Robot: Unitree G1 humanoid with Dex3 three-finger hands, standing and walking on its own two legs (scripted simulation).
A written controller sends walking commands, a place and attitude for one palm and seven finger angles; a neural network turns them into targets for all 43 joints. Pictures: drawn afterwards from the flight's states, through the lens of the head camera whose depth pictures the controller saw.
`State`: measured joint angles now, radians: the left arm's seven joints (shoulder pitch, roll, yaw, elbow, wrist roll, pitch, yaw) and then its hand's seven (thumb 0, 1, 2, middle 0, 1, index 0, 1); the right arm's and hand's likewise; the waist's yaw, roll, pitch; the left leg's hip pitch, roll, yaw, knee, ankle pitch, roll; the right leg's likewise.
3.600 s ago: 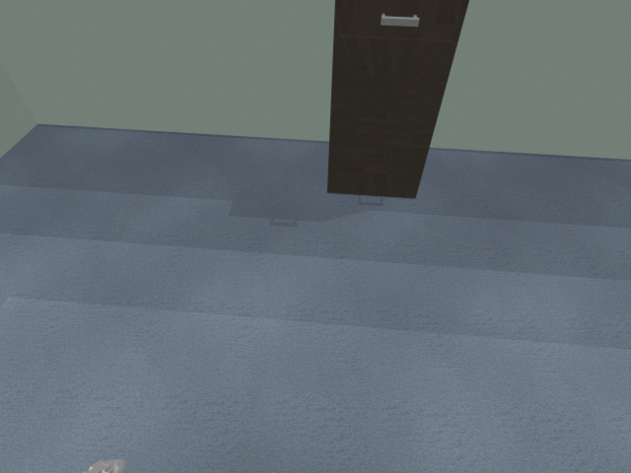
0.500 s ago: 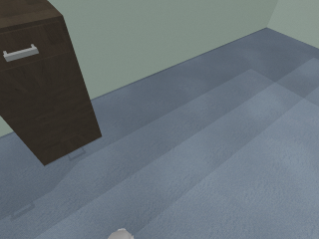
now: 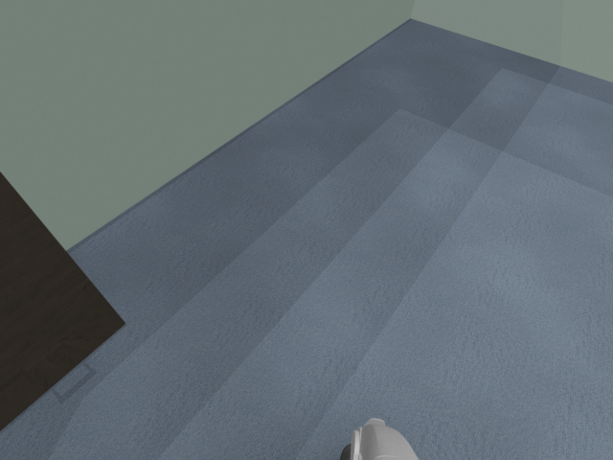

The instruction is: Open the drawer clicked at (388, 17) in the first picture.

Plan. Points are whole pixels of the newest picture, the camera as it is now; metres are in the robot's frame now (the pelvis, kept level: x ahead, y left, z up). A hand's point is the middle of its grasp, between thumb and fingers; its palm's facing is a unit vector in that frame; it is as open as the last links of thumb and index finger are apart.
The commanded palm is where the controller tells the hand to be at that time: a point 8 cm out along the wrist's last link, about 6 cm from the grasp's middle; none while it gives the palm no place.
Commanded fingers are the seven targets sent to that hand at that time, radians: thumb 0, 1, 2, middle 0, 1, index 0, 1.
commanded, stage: turn to face it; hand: left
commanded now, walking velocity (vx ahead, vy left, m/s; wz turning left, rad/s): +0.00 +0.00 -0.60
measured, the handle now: out of the picture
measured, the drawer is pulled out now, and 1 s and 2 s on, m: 0.00 0.00 0.00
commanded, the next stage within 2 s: take the last steps up to it in 1.78 s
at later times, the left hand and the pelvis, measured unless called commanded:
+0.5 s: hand (214, 433) +0.19 +0.15 -0.17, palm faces +0.17 -0.98 -0.14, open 7.3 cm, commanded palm none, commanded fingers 0.00 0.90 0.90 -0.20 -0.30 -0.20 -0.30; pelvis +0.09 -0.03 -0.01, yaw +9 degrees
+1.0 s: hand out of the picture +0.09 +0.19 -0.15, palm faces +0.43 -0.85 -0.30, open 7.4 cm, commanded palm none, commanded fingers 0.00 0.90 0.90 -0.20 -0.30 -0.20 -0.30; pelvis +0.09 -0.05 -0.01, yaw +25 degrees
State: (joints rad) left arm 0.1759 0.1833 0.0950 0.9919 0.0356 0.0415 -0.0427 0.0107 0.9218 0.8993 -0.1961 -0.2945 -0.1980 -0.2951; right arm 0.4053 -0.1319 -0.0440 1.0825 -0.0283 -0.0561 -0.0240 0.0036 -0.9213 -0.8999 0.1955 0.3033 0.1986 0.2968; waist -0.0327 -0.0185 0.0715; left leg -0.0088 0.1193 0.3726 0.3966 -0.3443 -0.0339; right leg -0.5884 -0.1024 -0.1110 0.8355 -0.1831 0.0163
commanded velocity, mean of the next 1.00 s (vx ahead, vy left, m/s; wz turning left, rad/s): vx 0.00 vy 0.00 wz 0.59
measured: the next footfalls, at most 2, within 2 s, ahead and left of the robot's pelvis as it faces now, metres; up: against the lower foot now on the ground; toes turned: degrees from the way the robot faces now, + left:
right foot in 0.10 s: +0.19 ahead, -0.12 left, +0.00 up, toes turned -10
left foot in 0.56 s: +0.12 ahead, +0.09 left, +0.00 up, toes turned +20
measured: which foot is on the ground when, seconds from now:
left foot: down 0.00-0.10, up 0.12-0.54, down 0.56-1.00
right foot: up 0.00-0.08, down 0.10-0.56, up 0.58-1.00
